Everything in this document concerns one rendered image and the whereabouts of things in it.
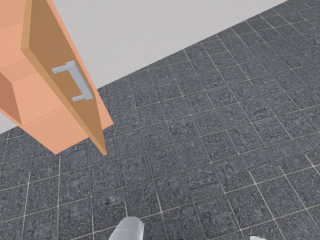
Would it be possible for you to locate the left robot thigh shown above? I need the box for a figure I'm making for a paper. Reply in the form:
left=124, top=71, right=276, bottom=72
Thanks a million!
left=109, top=216, right=145, bottom=240

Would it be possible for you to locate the cupboard door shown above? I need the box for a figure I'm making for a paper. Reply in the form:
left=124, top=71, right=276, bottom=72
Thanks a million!
left=20, top=0, right=107, bottom=155

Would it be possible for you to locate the handle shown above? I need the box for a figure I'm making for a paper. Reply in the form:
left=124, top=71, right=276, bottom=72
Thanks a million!
left=52, top=60, right=93, bottom=102

